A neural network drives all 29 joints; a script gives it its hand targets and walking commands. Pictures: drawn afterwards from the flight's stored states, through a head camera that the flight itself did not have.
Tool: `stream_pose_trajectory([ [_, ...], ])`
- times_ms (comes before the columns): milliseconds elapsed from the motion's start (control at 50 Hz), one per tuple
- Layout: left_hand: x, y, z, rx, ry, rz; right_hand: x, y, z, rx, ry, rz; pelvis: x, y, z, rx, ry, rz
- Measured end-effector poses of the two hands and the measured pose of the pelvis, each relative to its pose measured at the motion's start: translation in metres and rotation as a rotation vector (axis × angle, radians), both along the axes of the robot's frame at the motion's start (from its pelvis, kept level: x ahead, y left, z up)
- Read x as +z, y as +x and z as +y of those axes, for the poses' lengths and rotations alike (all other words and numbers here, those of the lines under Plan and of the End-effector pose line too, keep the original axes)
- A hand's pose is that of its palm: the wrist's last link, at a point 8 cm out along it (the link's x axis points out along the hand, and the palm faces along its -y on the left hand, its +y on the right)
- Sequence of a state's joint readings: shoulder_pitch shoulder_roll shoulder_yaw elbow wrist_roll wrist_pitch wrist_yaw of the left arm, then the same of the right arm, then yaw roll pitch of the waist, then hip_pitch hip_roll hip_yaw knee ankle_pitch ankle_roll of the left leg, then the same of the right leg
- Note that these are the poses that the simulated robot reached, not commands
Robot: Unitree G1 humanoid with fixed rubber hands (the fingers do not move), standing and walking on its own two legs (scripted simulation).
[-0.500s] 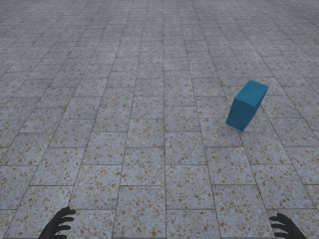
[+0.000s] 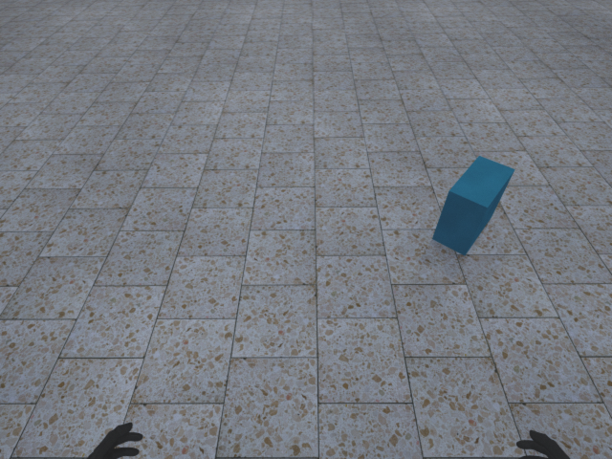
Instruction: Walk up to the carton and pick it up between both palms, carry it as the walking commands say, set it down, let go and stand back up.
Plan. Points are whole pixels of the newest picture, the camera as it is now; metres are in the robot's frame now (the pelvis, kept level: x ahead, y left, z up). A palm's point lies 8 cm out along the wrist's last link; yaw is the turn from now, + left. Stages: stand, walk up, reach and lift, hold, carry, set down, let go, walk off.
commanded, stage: stand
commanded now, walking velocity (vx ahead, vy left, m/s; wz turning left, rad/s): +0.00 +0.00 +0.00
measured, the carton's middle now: (472, 205) +1.23 -0.64 -0.62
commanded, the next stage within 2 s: walk up in 0.64 s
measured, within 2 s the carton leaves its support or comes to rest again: neither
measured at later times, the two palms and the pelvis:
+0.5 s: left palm out of the picture +0.11 +0.31 -0.08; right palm out of the picture +0.11 -0.31 -0.08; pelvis +0.00 +0.00 +0.02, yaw +0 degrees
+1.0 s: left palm out of the picture +0.14 +0.25 -0.09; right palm out of the picture +0.03 -0.35 -0.09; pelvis +0.01 -0.03 +0.02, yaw -5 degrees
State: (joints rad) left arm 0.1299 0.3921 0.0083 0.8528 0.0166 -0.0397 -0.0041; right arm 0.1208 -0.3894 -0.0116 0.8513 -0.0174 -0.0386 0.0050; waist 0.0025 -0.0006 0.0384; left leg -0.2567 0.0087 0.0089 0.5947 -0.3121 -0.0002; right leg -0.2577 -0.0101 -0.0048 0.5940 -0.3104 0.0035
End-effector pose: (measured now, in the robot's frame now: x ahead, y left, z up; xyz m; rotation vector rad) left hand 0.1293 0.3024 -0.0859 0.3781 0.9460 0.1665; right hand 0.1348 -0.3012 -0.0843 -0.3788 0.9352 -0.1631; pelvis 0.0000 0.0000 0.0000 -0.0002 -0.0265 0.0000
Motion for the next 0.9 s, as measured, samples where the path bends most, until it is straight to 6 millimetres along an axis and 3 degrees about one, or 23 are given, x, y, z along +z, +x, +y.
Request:
stream_pose_trajectory([
  [820, 0.001, -0.028, 0.008, 0.055, 0.009, 0.146, -0.001, -0.035, -0.012, -0.079, -0.003, 0.152, 0.017, -0.002, -0.001, -0.006, 0.001, -0.016],
  [900, 0.0, -0.017, -0.004, 0.031, -0.042, 0.17, 0.001, -0.059, -0.025, -0.163, -0.038, 0.175, 0.018, 0.0, -0.008, -0.035, -0.017, 0.029],
])
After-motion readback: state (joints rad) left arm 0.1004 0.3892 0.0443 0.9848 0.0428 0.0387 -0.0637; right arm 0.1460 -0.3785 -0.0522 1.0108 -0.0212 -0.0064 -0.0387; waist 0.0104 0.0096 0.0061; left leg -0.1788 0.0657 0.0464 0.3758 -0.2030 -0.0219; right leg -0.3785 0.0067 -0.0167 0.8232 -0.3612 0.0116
